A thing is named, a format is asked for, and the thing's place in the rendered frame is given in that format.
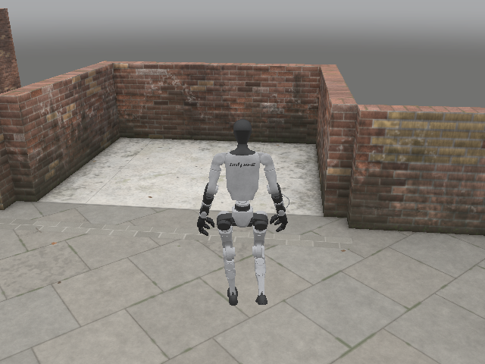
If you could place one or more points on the left robot forearm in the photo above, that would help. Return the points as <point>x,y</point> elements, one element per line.
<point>206,203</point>

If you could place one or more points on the humanoid robot head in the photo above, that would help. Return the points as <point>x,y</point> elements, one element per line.
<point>242,130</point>

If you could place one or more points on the left robot upper arm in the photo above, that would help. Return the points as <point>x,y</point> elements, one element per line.
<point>214,173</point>

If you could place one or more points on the right robot upper arm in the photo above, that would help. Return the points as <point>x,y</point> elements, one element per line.
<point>270,172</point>

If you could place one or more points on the robot torso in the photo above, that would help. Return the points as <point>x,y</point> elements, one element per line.
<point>242,174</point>

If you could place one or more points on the right robot forearm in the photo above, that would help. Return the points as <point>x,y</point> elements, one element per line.
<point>278,202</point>

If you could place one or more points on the robot left hand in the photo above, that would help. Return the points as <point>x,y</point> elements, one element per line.
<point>201,223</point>

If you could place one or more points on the robot right hand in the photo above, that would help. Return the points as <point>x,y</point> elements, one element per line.
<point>281,219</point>

